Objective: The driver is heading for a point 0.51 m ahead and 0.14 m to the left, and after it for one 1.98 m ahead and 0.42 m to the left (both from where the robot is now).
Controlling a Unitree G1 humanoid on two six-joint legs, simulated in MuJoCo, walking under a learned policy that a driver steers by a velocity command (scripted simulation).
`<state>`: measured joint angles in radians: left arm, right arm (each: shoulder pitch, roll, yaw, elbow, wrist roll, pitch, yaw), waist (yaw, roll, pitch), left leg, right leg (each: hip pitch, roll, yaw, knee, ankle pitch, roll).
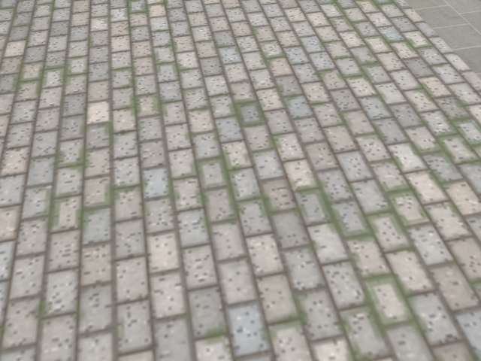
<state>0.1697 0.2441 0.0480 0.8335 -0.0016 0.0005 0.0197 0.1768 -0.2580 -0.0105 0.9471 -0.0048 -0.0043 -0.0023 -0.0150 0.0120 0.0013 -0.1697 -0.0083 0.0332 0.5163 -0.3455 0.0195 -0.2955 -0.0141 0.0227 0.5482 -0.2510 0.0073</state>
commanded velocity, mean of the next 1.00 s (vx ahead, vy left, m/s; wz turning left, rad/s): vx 0.43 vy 0.00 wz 0.26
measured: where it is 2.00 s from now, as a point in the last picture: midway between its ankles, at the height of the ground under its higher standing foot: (156, 235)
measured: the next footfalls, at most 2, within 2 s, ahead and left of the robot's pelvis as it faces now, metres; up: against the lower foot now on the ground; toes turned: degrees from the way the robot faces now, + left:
right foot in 0.54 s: +0.36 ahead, -0.13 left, +0.00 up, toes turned +4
left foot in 1.08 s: +0.52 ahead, +0.21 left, +0.00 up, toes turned +26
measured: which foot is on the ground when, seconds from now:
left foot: down 0.00-0.54, up 0.56-1.00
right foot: down 0.00-0.18, up 0.20-0.52, down 0.54-1.00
